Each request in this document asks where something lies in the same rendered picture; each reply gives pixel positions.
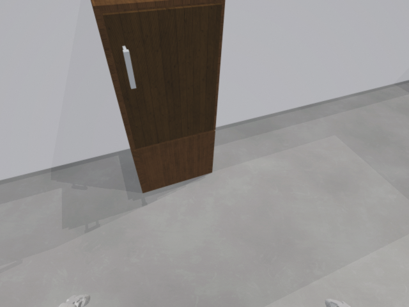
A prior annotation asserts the handle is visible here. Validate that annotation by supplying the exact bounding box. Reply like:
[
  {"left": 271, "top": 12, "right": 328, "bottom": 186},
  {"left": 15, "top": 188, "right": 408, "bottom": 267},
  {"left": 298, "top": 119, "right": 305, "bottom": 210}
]
[{"left": 122, "top": 46, "right": 136, "bottom": 89}]

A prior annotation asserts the robot left hand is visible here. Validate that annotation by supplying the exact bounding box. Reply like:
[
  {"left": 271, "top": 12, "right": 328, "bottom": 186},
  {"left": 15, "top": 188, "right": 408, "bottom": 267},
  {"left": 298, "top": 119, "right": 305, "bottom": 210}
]
[{"left": 58, "top": 294, "right": 90, "bottom": 307}]

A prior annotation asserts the cupboard door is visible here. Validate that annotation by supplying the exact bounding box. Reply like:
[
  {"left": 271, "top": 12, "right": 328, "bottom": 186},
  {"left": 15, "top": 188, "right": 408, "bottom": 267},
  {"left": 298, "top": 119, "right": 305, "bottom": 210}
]
[{"left": 103, "top": 3, "right": 222, "bottom": 149}]

